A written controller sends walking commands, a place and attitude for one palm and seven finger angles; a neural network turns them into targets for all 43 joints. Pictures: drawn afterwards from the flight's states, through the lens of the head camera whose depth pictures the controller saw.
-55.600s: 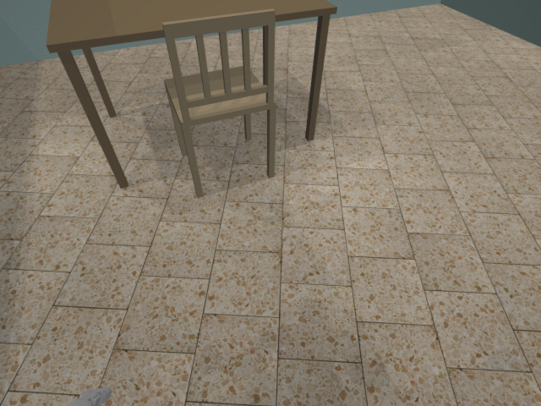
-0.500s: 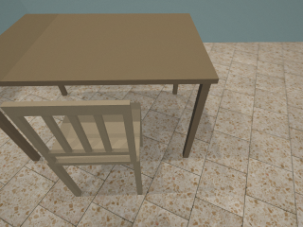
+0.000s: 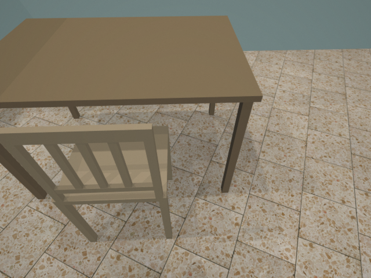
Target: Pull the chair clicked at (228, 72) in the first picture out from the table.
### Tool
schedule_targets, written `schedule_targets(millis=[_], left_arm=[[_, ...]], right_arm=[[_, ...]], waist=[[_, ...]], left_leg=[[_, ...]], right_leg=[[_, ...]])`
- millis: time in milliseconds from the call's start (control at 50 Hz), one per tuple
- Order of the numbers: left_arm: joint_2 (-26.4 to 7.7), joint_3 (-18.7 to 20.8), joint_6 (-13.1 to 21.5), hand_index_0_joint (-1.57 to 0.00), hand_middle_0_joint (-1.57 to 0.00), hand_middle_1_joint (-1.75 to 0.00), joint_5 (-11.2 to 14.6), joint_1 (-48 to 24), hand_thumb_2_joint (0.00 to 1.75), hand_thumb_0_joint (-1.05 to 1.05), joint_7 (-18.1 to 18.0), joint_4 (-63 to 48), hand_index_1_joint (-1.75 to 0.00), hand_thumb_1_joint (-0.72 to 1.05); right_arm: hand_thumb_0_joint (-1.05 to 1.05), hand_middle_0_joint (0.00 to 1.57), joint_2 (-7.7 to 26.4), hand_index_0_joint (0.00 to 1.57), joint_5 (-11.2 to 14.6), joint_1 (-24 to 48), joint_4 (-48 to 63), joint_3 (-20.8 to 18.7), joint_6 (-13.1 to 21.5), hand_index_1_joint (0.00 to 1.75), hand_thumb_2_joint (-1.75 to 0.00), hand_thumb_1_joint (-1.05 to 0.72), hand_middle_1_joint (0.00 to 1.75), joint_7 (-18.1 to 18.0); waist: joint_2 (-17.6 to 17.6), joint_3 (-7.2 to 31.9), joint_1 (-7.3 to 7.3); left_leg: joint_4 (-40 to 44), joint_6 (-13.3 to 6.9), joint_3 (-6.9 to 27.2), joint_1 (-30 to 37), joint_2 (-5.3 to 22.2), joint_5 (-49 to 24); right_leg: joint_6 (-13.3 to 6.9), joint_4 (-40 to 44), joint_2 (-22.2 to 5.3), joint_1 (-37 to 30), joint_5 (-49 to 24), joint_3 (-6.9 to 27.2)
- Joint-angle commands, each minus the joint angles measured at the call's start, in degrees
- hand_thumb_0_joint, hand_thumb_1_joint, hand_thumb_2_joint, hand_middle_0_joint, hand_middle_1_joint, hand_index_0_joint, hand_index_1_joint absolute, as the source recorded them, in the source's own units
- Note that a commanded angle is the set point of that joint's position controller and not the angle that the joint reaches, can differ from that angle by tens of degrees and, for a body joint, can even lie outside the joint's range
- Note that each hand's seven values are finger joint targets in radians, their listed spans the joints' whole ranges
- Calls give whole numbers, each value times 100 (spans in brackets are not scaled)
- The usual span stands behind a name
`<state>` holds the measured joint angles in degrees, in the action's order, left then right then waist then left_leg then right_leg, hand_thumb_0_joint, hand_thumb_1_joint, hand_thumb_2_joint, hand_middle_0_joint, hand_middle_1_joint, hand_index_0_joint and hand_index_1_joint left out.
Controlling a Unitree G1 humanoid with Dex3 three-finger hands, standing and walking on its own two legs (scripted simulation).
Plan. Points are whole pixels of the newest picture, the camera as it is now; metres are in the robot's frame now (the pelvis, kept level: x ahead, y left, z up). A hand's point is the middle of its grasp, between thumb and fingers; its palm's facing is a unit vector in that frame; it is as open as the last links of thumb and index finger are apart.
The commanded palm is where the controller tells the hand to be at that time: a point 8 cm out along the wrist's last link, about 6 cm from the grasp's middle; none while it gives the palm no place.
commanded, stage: look again from close up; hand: left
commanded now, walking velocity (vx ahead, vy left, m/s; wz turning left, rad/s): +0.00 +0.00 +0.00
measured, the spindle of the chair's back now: (93, 166) +0.45 +0.32 -0.11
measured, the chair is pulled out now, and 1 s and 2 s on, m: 0.04 0.04 0.04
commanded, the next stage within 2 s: raise the hand toward the chair's back in 1.40 s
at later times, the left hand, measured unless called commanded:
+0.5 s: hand out of the picture +0.00 +0.16 -0.17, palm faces +0.03 -0.98 -0.18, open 7.3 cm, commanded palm none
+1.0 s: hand out of the picture +0.02 +0.16 -0.17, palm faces +0.03 -0.98 -0.20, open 7.3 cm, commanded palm none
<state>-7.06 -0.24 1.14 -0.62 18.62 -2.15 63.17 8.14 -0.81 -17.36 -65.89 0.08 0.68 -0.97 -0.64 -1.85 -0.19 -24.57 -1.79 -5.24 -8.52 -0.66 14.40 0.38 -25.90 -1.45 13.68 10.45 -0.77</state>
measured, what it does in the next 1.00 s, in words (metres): stands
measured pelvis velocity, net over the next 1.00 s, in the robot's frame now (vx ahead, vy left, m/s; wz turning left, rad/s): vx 0.02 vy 0.00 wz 0.00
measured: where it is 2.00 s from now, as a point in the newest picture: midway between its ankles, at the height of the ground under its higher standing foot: outside the picture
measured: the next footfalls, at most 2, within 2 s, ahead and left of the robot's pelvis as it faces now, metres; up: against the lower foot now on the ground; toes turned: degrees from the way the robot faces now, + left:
none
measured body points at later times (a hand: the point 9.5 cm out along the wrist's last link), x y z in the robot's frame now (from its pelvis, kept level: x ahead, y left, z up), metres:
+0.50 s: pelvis +0.01 +0.00 +0.00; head +0.02 -0.01 +0.45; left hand +0.00 +0.21 -0.16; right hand -0.01 -0.22 -0.16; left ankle -0.01 +0.10 -0.74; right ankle +0.04 -0.12 -0.74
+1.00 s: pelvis +0.02 +0.00 +0.00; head +0.03 -0.01 +0.45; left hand +0.02 +0.22 -0.15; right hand +0.01 -0.22 -0.16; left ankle -0.01 +0.10 -0.74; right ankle +0.04 -0.12 -0.74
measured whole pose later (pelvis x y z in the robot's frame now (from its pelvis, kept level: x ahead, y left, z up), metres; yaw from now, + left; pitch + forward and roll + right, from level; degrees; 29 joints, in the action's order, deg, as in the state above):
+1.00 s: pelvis +0.02 +0.00 +0.00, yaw +0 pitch -2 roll +0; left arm -7.9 -0.1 1.4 -0.6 17.2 -2.0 63.7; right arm 8.7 -0.8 -16.3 -66.2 0.5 1.3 -1.3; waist -0.6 -1.7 -0.1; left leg -22.0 -1.3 -5.2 -5.8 -0.2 14.8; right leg 0.1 -24.3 -0.9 11.4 11.4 -0.8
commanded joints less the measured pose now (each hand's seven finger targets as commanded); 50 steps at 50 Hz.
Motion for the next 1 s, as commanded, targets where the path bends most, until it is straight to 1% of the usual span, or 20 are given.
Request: schedule_targets(millis=[0, 120, 240, 300, 320, 340, 380, 420, 440, 460, 540, 580, 620, 640, 720, 800, 840, 900, 920, 980], left_arm=[[-562, 87, 49, -20, -20, -30, -22, 416, 90, 0, -63, -128, -30, 90], [-579, 91, 59, -20, -20, -30, -23, 417, 90, 0, -61, -123, -30, 90], [-566, 95, 62, -20, -20, -30, -21, 408, 90, 0, -59, -113, -30, 90], [-578, 98, 62, -20, -20, -30, -26, 405, 90, 0, -61, -114, -30, 90], [-576, 96, 60, -20, -20, -30, -23, 401, 90, 0, -60, -121, -30, 90], [-584, 103, 64, -20, -20, -30, -23, 404, 90, 0, -57, -120, -30, 90], [-585, 100, 64, -20, -20, -30, -23, 412, 90, 0, -58, -124, -30, 90], [-582, 102, 66, -20, -20, -30, -23, 393, 90, 0, -56, -116, -30, 90], [-582, 103, 67, -20, -20, -30, -23, 389, 90, 0, -55, -116, -30, 90], [-593, 106, 65, -20, -20, -30, -21, 383, 90, 0, -51, -115, -30, 90], [-604, 102, 71, -20, -20, -30, -21, 362, 90, 0, -50, -110, -30, 90], [-591, 101, 68, -20, -20, -30, -24, 388, 90, 0, -53, -105, -30, 90], [-605, 100, 77, -20, -20, -30, -22, 372, 90, 0, -53, -98, -30, 90], [-627, 110, 84, -20, -20, -30, -22, 355, 90, 0, -53, -104, -30, 90], [-634, 101, 70, -20, -20, -30, -23, 316, 90, 0, -52, -89, -30, 90], [-629, 98, 65, -20, -20, -30, -23, 323, 90, 0, -55, -67, -30, 90], [-646, 107, 70, -20, -20, -30, -21, 306, 90, 0, -53, -69, -30, 90], [-645, 94, 65, -20, -20, -30, -21, 297, 90, 0, -51, -59, -30, 90], [-655, 100, 68, -20, -20, -30, -24, 297, 90, 0, -49, -58, -30, 90], [-670, 94, 68, -20, -20, -30, -24, 304, 90, 0, -51, -60, -30, 90]], right_arm=[[0, 20, 516, 20, 20, -389, 122, -98, 44, 30, -90, -90, 30, -47], [0, 20, 518, 20, 26, -418, 109, -93, 43, 30, -90, -90, 30, -47], [0, 20, 524, 20, 21, -424, 96, -90, 57, 30, -90, -90, 30, -57], [0, 20, 524, 20, 24, -434, 93, -97, 52, 30, -90, -90, 30, -54], [0, 20, 523, 20, 21, -430, 90, -90, 52, 30, -90, -90, 30, -54], [0, 20, 524, 20, 23, -427, 94, -95, 57, 30, -90, -90, 30, -54], [0, 20, 526, 20, 26, -433, 99, -96, 58, 30, -90, -90, 30, -55], [0, 20, 529, 20, 21, -423, 99, -90, 60, 30, -90, -90, 30, -58], [0, 20, 524, 20, 18, -420, 96, -90, 57, 30, -90, -90, 30, -59], [0, 20, 546, 20, 18, -420, 103, -88, 62, 30, -90, -90, 30, -59], [0, 20, 559, 20, 20, -410, 95, -86, 72, 30, -90, -90, 30, -66], [0, 20, 565, 20, 26, -403, 105, -86, 82, 30, -90, -90, 30, -71], [0, 20, 581, 20, 25, -376, 90, -86, 90, 30, -90, -90, 30, -74], [0, 20, 592, 20, 28, -384, 92, -86, 93, 30, -90, -90, 30, -77], [0, 20, 604, 20, 26, -362, 80, -77, 88, 30, -90, -90, 30, -79], [0, 20, 599, 20, 25, -345, 80, -71, 100, 30, -90, -90, 30, -84], [0, 20, 632, 20, 19, -350, 71, -69, 104, 30, -90, -90, 30, -91], [0, 20, 632, 20, 22, -320, 76, -63, 95, 30, -90, -90, 30, -87], [0, 20, 636, 20, 23, -322, 76, -67, 97, 30, -90, -90, 30, -87], [0, 20, 627, 20, 25, -340, 64, -65, 94, 30, -90, -90, 30, -86]], waist=[[114, -335, -28], [175, -377, -33], [85, -347, -32], [150, -350, -32], [134, -401, -27], [119, -360, -23], [129, -325, -25], [54, -343, -27], [101, -344, -26], [52, -344, -21], [87, -285, -27], [42, -182, -29], [51, -160, -25], [138, -157, -29], [112, -291, -24], [28, -266, -15], [68, -202, -22], [126, -295, -16], [87, -327, -13], [127, -232, -25]], left_leg=[[689, 1, 655, -351, 651, 25], [688, 10, 622, -365, 658, 42], [702, 11, 627, -319, 668, -74], [696, 17, 616, -332, 670, -31], [716, 16, 629, -361, 663, -18], [714, 11, 629, -341, 659, -20], [688, 9, 620, -284, 671, -118], [711, 15, 618, -310, 673, -99], [708, 18, 629, -312, 666, -94], [718, 17, 622, -311, 667, -89], [707, 19, 618, -243, 691, -254], [701, 8, 617, -148, 713, -404], [672, 16, 598, -112, 710, -524], [674, 14, 597, -109, 717, -539], [748, 22, 617, -169, 726, -459], [764, 19, 618, -99, 735, -600], [753, 23, 602, -44, 746, -680], [765, 24, 607, -55, 740, -638], [777, 21, 600, -74, 735, -605], [773, 17, 621, -5, 738, -635]], right_leg=[[-167, 530, -427, 69, -55, 544], [-168, 577, -434, 67, -19, 562], [-183, 560, -426, 25, -150, 569], [-174, 575, -422, 21, -98, 561], [-179, 581, -424, 39, -73, 574], [-179, 597, -432, 14, -58, 566], [-185, 587, -431, 0, -158, 550], [-186, 590, -430, -10, -157, 564], [-186, 587, -423, -8, -148, 556], [-185, 582, -426, -18, -152, 556], [-183, 547, -425, -75, -340, 535], [-192, 521, -421, -130, -493, 531], [-190, 500, -436, -155, -625, 529], [-193, 498, -439, -194, -658, 525], [-182, 527, -431, -154, -538, 517], [-178, 519, -439, -190, -640, 493], [-188, 512, -441, -230, -719, 501], [-176, 541, -439, -183, -673, 502], [-178, 557, -448, -174, -650, 501], [-187, 561, -438, -219, -677, 513]])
